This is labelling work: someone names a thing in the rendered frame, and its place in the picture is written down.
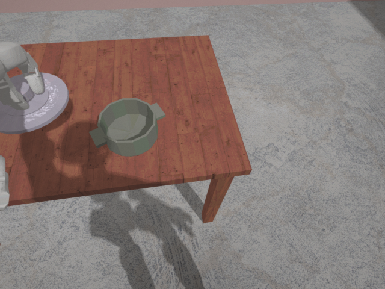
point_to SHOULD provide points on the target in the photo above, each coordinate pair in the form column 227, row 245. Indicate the table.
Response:
column 198, row 139

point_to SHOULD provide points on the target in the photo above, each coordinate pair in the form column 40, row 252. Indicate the robot left hand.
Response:
column 13, row 55

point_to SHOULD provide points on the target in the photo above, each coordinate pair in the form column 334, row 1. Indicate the lid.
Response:
column 43, row 108

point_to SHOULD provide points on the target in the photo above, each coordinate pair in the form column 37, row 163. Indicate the pot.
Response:
column 128, row 126

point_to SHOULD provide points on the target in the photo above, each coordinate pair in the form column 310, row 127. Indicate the knob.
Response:
column 24, row 89

